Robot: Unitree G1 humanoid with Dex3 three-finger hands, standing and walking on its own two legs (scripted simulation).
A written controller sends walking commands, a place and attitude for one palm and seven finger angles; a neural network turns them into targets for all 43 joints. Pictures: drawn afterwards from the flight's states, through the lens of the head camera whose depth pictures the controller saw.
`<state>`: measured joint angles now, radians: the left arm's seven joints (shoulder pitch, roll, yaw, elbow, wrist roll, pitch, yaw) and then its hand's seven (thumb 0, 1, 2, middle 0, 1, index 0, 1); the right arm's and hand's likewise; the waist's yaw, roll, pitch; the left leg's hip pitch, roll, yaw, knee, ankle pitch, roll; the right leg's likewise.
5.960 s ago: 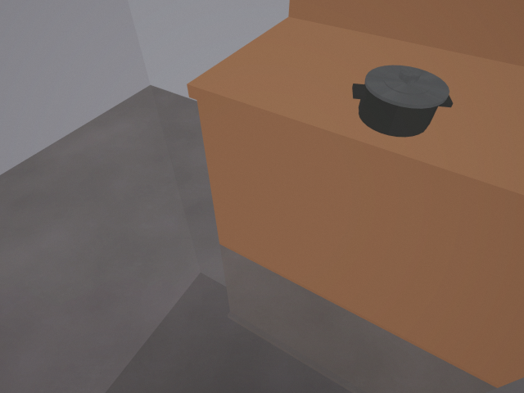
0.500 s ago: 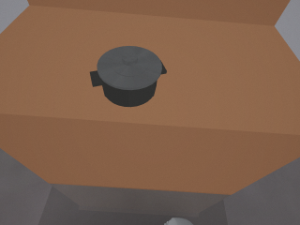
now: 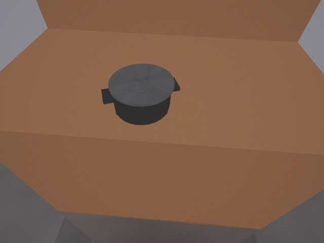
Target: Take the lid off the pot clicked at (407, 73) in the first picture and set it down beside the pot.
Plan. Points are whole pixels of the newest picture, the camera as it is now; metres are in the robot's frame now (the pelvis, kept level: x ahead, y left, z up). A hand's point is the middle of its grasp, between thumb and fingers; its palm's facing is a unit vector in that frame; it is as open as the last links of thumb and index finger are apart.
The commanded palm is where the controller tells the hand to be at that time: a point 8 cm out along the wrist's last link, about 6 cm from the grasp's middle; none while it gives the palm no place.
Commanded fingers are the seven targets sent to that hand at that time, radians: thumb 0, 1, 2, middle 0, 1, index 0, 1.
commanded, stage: come to a stop and stand still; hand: left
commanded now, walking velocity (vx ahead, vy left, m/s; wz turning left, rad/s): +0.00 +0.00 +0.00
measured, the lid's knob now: (141, 75) +0.48 +0.09 +0.17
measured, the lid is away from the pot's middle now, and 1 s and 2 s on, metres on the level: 0.00 0.00 0.00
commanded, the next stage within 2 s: look again from close up in 1.16 s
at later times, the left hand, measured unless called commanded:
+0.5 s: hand out of the picture +0.03 +0.17 -0.15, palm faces +0.01 -0.97 -0.24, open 7.4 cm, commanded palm none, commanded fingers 0.00 0.90 0.90 -0.20 -0.30 -0.20 -0.30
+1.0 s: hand out of the picture +0.06 +0.14 -0.15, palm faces +0.02 -0.97 -0.24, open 7.3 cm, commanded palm none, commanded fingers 0.00 0.90 0.90 -0.20 -0.30 -0.20 -0.30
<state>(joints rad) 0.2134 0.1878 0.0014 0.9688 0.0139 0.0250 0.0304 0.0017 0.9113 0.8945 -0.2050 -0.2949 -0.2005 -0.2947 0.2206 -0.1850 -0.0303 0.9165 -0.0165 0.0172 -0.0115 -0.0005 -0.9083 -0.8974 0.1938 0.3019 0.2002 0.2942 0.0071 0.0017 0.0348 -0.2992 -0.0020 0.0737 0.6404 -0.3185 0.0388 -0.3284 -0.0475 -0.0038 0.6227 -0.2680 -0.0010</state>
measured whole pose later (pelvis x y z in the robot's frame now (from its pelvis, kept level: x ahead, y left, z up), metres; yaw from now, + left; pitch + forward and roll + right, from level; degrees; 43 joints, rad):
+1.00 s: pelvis +0.04 -0.04 +0.02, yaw +1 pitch +0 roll +1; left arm 0.24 0.16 0.00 1.08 0.01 -0.01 0.04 0.01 0.92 0.89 -0.20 -0.29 -0.20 -0.29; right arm 0.29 -0.14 0.00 1.10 -0.01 -0.02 -0.03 0.00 -0.91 -0.90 0.19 0.30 0.20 0.29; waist -0.01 0.03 0.06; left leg -0.16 0.03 0.04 0.44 -0.27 -0.03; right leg -0.22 0.00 -0.03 0.49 -0.27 -0.02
